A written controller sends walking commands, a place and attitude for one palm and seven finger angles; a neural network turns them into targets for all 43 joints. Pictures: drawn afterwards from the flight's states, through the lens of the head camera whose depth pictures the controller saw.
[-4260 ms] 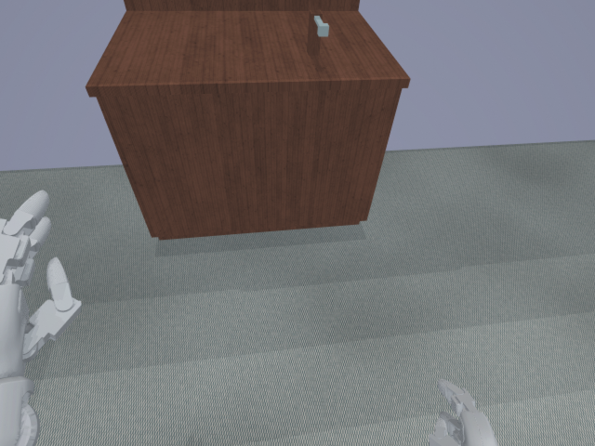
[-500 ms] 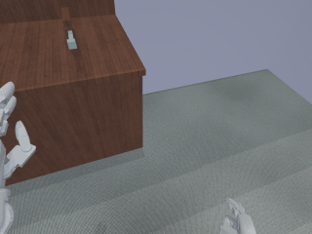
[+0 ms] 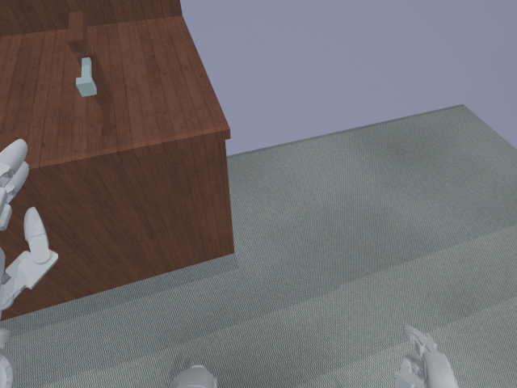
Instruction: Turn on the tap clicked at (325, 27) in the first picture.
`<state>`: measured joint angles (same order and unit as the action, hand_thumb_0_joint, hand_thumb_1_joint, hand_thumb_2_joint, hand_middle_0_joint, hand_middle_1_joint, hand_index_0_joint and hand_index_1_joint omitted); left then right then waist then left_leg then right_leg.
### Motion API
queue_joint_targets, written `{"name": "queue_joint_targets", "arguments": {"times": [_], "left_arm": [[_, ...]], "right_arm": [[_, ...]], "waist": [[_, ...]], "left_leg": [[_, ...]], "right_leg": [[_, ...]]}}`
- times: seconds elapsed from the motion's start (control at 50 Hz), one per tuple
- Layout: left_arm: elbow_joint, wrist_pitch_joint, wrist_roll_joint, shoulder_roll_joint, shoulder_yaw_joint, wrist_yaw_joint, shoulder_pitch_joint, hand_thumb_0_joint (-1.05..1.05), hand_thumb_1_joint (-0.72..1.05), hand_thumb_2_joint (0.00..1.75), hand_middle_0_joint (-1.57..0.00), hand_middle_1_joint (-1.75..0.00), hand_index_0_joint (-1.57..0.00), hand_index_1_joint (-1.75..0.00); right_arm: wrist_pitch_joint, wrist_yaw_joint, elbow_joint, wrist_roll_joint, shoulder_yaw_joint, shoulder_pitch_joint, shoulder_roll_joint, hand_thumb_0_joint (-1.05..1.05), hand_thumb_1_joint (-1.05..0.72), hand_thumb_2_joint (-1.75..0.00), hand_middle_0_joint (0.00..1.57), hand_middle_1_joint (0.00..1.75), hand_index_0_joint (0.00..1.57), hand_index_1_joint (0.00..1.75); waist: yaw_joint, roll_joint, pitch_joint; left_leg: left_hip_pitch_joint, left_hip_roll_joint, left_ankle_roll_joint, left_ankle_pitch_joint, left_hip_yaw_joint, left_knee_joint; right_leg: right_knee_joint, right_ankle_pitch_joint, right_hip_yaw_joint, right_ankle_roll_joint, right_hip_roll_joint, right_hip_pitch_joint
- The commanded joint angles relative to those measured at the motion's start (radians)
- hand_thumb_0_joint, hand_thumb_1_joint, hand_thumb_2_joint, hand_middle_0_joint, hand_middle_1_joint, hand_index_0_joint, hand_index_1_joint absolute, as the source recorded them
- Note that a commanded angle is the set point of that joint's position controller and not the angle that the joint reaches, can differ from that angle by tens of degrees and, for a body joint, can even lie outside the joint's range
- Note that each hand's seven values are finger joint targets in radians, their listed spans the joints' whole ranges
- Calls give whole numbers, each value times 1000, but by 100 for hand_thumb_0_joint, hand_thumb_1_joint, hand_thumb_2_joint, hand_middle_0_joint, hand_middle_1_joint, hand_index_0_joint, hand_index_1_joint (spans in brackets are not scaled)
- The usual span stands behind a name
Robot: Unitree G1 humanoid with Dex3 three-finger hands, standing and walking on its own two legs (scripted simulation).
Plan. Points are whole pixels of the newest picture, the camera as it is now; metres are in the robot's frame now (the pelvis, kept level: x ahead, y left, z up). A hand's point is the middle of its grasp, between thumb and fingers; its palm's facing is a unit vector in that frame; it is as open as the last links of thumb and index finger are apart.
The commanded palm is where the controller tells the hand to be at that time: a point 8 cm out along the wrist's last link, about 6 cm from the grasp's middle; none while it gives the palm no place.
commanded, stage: take the last steps up to it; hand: left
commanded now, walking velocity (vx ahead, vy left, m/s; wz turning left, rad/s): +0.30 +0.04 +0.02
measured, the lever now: (86, 86) +0.62 +0.38 +0.10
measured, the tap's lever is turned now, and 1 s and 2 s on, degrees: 0 0 0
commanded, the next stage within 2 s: come to a stop and stand still in 0.80 s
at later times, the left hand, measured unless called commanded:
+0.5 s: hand (91, 171) +0.33 +0.23 +0.18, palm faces +0.42 -0.76 -0.50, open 7.4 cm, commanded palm +0.28 +0.27 +0.18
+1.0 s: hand (100, 129) +0.41 +0.25 +0.18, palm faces +0.46 -0.80 -0.38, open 7.4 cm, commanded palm +0.35 +0.28 +0.18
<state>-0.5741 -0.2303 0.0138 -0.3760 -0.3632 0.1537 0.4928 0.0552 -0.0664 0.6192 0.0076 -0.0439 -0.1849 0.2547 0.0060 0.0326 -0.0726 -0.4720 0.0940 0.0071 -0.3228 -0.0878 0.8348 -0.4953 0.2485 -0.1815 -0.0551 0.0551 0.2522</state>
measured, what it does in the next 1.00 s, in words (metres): walks ahead: left foot, then right foot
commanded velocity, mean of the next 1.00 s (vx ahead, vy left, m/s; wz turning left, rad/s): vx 0.16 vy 0.01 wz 0.01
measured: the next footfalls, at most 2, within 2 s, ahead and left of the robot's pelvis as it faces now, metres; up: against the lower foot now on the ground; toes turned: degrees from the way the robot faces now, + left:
left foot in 0.10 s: +0.12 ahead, +0.14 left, +0.00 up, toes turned +8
right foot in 0.48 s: +0.21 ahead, -0.11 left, +0.00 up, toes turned -10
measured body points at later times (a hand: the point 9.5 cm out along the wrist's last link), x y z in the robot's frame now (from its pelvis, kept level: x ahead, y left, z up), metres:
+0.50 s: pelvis +0.11 -0.01 -0.01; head +0.13 -0.03 +0.43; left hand +0.30 +0.27 +0.21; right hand +0.27 -0.20 -0.12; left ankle +0.08 +0.13 -0.74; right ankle +0.17 -0.10 -0.74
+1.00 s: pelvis +0.19 +0.00 -0.01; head +0.20 +0.00 +0.44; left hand +0.38 +0.29 +0.20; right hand +0.36 -0.24 -0.09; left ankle +0.21 +0.11 -0.74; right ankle +0.17 -0.11 -0.71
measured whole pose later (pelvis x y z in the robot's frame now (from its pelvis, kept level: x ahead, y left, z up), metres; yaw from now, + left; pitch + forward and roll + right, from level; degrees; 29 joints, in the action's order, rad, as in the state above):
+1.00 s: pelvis +0.19 +0.00 -0.01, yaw +0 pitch -1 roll +0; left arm -0.47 -0.21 0.03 -0.38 -0.38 0.17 0.42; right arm 0.06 -0.07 0.60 0.00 -0.01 -0.21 0.18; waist 0.01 0.02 -0.02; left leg -0.27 0.05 -0.01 -0.26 -0.11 0.55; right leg -0.81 0.48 -0.08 0.01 0.02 0.32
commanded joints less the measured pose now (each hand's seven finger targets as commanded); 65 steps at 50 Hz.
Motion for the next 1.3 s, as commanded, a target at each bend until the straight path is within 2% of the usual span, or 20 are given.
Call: {"name": "queue_joint_targets", "arguments": {"times": [0.0,0.06,0.1,0.12,0.14,0.26,0.42,0.44,0.46,0.48,0.52,0.62,0.8,0.88,0.92,1.0,1.1,1.16,1.22,1.28], "left_arm": [[-178,-49,24,-159,-153,48,-2,0,90,90,-20,-30,-20,-30],[-126,-46,25,-142,-123,46,-57,0,90,90,-20,-30,-20,-30],[-121,-54,28,-120,-97,40,-114,0,90,90,-20,-30,-20,-30],[-96,-62,14,-126,-82,33,-131,0,90,90,-20,-30,-20,-30],[-70,-62,3,-170,-102,27,-144,0,90,90,-20,-30,-20,-30],[-215,-50,4,-136,-72,12,-88,0,90,90,-20,-30,-20,-30],[-87,-33,9,-151,-127,22,-94,0,90,90,-20,-30,-20,-30],[-63,-30,5,-163,-126,22,-110,0,90,90,-20,-30,-20,-30],[-34,-26,-2,-178,-131,23,-110,0,90,90,-20,-30,-20,-30],[-34,-22,5,-201,-149,24,-124,0,90,90,-20,-30,-20,-30],[-41,-31,15,-185,-136,8,-161,0,90,90,-20,-30,-20,-30],[-152,-70,6,-174,-133,12,-89,0,90,90,-20,-30,-20,-30],[-179,-50,24,-170,-150,51,-24,0,90,90,-20,-30,-20,-30],[-105,-59,24,-143,-108,36,-69,0,90,90,-20,-30,-20,-30],[-108,-54,15,-160,-100,19,-112,0,90,90,-20,-30,-20,-30],[-198,-35,15,-130,-48,16,-104,0,90,90,-20,-30,-20,-30],[-176,-22,16,-171,-113,20,-56,0,90,90,-20,-30,-20,-30],[-98,-1,37,-156,-117,15,-33,0,90,90,-20,-30,-20,-30],[-42,7,35,-157,-127,14,-38,0,90,90,-20,-30,-20,-30],[-41,2,22,-149,-120,21,-34,0,90,90,-20,-30,-20,-30]], "right_arm": [[59,-3,-174,-2,-7,48,29,0,-90,-90,20,30,20,30],[48,-19,-174,-9,-19,22,54,0,-90,-90,20,30,20,30],[44,-20,-186,-22,-26,23,90,0,-90,-90,20,30,20,30],[50,-13,-197,-25,-14,42,74,0,-90,-90,20,30,20,30],[56,-14,-173,-4,5,58,57,0,-90,-90,20,30,20,30],[91,9,-149,-12,-4,32,58,0,-90,-90,20,30,20,30],[89,0,-140,-14,8,48,41,0,-90,-90,20,30,20,30],[80,-1,-134,-15,8,47,34,0,-90,-90,20,30,20,30],[69,1,-137,-19,9,37,11,0,-90,-90,20,30,20,30],[73,3,-153,-17,15,75,11,0,-90,-90,20,30,20,30],[71,12,-122,-16,-3,76,37,0,-90,-90,20,30,20,30],[36,13,-125,-12,15,102,29,0,-90,-90,20,30,20,30],[47,-11,-175,-3,-10,35,42,0,-90,-90,20,30,20,30],[45,-10,-192,-25,-14,31,74,0,-90,-90,20,30,20,30],[59,-9,-172,-1,3,59,57,0,-90,-90,20,30,20,30],[93,17,-163,-8,5,17,63,0,-90,-90,20,30,20,30],[94,15,-178,-7,29,45,47,0,-90,-90,20,30,20,30],[82,11,-171,-13,27,22,18,0,-90,-90,20,30,20,30],[59,12,-163,-12,32,49,12,0,-90,-90,20,30,20,30],[42,1,-164,-14,46,78,5,0,-90,-90,20,30,20,30]], "waist": [[-28,59,211],[-1,0,191],[10,-300,168],[7,-303,116],[13,-293,94],[-9,-257,140],[-8,-170,183],[-9,-60,197],[-3,171,224],[-23,308,205],[-7,203,176],[6,62,168],[-12,10,214],[-9,-254,153],[-12,-288,100],[0,-237,195],[-10,-173,193],[3,84,205],[-10,129,198],[-13,125,213]], "left_leg": [[117,-50,0,64,-83,-230],[312,-30,-19,103,-63,-391],[484,241,-161,174,364,-505],[467,338,-224,246,525,-566],[398,354,-240,199,530,-588],[352,200,-178,345,153,-529],[263,146,-90,252,8,-330],[173,111,-73,178,-13,-169],[1,-5,-32,0,-85,79],[-171,-76,-8,-261,-18,300],[-170,-19,7,-185,105,421],[-55,11,24,-24,54,206],[248,-61,0,136,-68,-354],[405,279,-193,396,411,-521],[321,284,-196,421,385,-538],[429,169,-97,780,141,-413],[216,128,-27,462,68,-371],[186,-34,37,98,5,-208],[96,-68,26,-162,95,11],[77,-66,22,-121,98,-13]], "right_leg": [[140,-132,228,-93,227,-156],[-15,13,165,-23,147,-51],[-361,255,64,59,-15,254],[-543,378,102,58,-31,360],[-643,341,150,57,12,386],[-456,125,92,78,28,291],[14,-17,-26,72,-54,-76],[60,-50,71,42,14,-180],[117,-120,371,-44,199,-284],[189,-231,630,-145,364,-315],[220,-48,590,-130,354,-195],[177,-335,227,-86,255,-96],[63,-142,196,-45,180,-121],[-364,361,109,61,-32,229],[-416,314,158,64,4,229],[-145,104,102,73,-40,102],[56,-245,130,68,-11,-169],[102,-561,339,-9,147,-117],[156,-555,419,-76,252,-102],[124,-540,339,-68,233,-157]]}}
